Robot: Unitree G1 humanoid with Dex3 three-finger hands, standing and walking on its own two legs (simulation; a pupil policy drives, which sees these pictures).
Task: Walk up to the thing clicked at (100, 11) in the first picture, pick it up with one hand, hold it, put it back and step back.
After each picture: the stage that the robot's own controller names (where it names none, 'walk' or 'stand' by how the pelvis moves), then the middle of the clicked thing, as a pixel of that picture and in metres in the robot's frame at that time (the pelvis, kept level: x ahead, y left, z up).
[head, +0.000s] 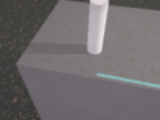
stand; (96, 28) +0.61 -0.02 +0.08
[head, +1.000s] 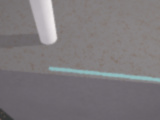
rise first; (43, 14) +0.56 +0.20 +0.12
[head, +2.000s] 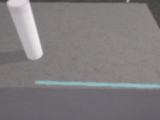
stand; (27, 32) +0.54 +0.26 +0.10
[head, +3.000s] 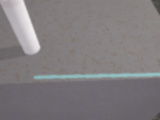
walk; (22, 26) +0.54 +0.27 +0.11
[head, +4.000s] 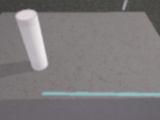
stand; (34, 43) +0.51 +0.23 +0.08
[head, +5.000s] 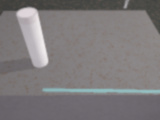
stand; (34, 40) +0.53 +0.23 +0.08
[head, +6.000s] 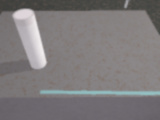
stand; (32, 42) +0.52 +0.24 +0.08
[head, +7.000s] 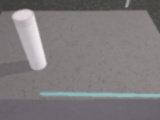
stand; (31, 43) +0.51 +0.24 +0.08
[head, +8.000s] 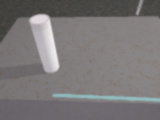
rise first; (46, 46) +0.51 +0.22 +0.09
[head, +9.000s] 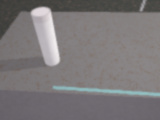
go down; (47, 39) +0.54 +0.22 +0.09
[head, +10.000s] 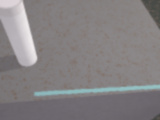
go down; (19, 35) +0.49 +0.21 +0.10
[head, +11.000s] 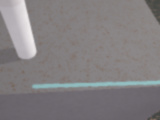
close in; (19, 27) +0.51 +0.21 +0.12
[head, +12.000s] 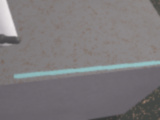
close; out of the picture +0.54 +0.23 +0.15
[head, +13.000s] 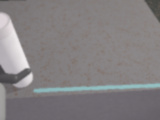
lift; (11, 56) +0.38 +0.22 +0.14
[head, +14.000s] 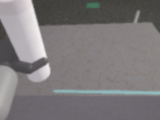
lift; (28, 42) +0.31 +0.17 +0.28
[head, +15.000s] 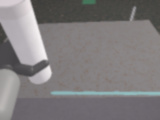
hold; (28, 45) +0.32 +0.17 +0.26
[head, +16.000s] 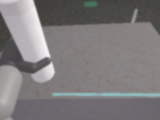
hold; (31, 43) +0.33 +0.16 +0.27
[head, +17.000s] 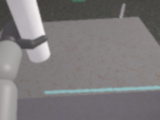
crouch; (29, 23) +0.42 +0.17 +0.27
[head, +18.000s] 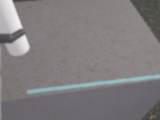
lower; (5, 17) +0.50 +0.21 +0.20
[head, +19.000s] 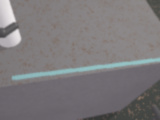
lower; out of the picture +0.53 +0.20 +0.15
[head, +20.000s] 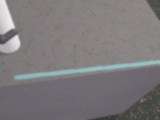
lower; out of the picture +0.51 +0.22 +0.15
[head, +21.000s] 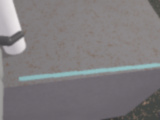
lower; (3, 17) +0.51 +0.21 +0.14
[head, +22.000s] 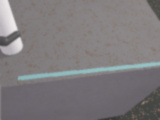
rest; out of the picture +0.51 +0.21 +0.14
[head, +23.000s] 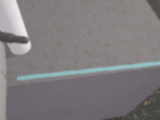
withdraw; (9, 19) +0.51 +0.19 +0.14
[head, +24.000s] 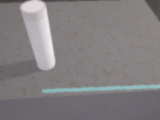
sink last; (41, 39) +0.48 +0.17 +0.12
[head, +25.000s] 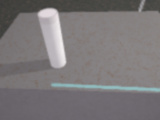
stand; (53, 41) +0.52 +0.19 +0.10
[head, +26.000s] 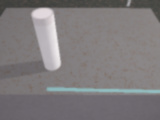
stand; (48, 42) +0.50 +0.17 +0.09
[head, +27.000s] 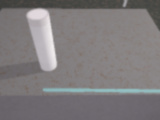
stand; (44, 43) +0.50 +0.19 +0.09
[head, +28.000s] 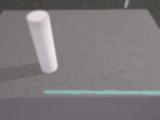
stand; (44, 45) +0.49 +0.18 +0.09
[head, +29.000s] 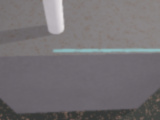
walk; (52, 4) +0.62 +0.15 +0.10
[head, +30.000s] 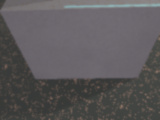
walk; out of the picture +0.98 +0.18 +0.10
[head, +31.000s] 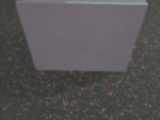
stand; out of the picture +1.25 +0.18 +0.10
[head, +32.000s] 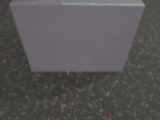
stand; out of the picture +1.21 +0.19 +0.08
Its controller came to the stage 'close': yes
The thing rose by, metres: 0.21
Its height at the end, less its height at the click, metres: +0.00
